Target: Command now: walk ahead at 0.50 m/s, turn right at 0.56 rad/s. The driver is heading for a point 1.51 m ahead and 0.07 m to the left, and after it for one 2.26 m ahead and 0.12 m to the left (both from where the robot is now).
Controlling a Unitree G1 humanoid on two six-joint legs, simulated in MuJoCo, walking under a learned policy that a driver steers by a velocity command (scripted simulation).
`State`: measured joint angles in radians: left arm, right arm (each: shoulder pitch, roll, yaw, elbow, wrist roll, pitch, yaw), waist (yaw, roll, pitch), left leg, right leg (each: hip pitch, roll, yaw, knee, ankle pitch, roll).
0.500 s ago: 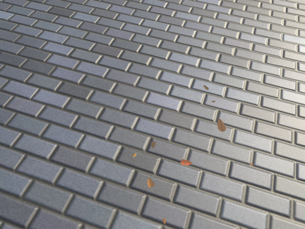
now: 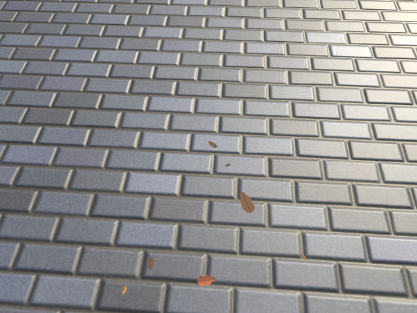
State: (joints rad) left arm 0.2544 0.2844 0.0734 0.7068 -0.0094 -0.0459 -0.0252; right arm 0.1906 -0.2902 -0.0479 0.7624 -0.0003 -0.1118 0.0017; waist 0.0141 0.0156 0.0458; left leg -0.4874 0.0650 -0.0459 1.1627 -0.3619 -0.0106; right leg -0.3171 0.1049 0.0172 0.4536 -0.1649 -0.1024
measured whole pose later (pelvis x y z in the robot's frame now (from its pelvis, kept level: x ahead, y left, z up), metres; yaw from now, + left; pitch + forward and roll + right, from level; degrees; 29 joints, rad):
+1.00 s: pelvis +0.55 -0.04 +0.00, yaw -8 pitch +2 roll +0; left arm 0.24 0.26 0.05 0.73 0.00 -0.08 -0.03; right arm 0.27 -0.31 -0.04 0.83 0.02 -0.08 0.01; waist 0.00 0.04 0.02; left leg -0.48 0.07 -0.03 1.13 -0.34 0.02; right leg -0.29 0.04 -0.04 0.42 -0.16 -0.06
